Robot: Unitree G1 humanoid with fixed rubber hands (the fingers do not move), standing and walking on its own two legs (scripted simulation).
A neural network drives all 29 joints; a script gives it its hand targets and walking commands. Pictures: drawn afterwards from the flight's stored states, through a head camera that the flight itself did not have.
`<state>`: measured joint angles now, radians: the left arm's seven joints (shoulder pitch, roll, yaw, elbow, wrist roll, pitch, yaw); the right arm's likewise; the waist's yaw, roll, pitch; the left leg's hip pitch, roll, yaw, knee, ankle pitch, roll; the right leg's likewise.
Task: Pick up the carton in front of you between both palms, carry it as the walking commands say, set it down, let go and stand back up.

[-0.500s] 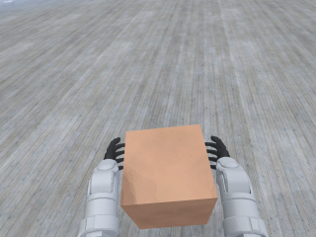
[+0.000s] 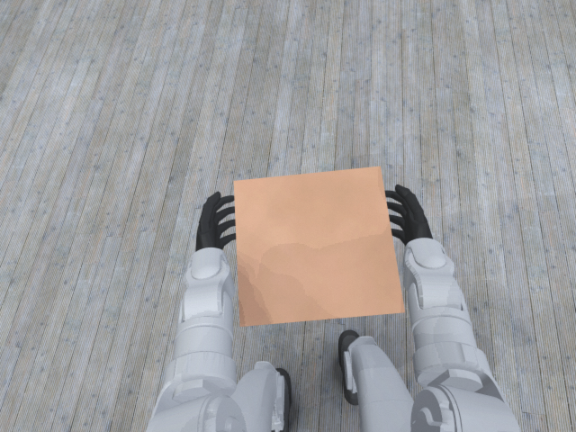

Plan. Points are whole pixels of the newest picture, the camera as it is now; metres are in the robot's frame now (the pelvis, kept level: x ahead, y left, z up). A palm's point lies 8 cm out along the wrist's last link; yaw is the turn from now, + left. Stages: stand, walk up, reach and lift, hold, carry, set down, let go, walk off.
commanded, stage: set down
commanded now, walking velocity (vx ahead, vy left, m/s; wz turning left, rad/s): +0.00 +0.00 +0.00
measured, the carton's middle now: (313, 256) +0.35 -0.02 -0.15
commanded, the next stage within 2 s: none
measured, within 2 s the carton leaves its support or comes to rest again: rests again in 1.80 s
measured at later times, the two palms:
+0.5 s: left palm (242, 250) +0.39 +0.11 -0.20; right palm (398, 234) +0.40 -0.19 -0.22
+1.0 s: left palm (267, 252) +0.42 +0.09 -0.37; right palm (393, 243) +0.42 -0.21 -0.39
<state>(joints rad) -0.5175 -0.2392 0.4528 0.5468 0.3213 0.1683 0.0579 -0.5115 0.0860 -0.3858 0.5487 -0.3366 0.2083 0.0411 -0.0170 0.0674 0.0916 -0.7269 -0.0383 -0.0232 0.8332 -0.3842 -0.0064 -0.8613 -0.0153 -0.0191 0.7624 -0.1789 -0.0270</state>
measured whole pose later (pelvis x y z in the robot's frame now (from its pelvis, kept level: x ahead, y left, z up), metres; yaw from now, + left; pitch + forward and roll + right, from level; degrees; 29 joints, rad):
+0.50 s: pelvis -0.04 +0.00 -0.14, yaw +3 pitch +35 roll +5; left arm -0.75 -0.19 0.49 0.64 0.18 0.14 0.15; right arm -0.83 -0.07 -0.35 0.75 -0.24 0.20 0.04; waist -0.04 0.08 -0.12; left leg -1.52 -0.10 0.01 1.47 -0.57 -0.01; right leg -1.68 -0.01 0.05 1.40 -0.34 -0.01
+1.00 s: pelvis -0.05 +0.00 -0.26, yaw +6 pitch +43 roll +7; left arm -0.96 -0.12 0.43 0.69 0.08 0.14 0.21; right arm -1.04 -0.20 -0.28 0.81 -0.12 0.20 0.01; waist -0.08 0.10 -0.04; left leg -1.97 -0.16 0.02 1.88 -0.68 -0.04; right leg -2.15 0.00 0.08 1.79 -0.39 -0.01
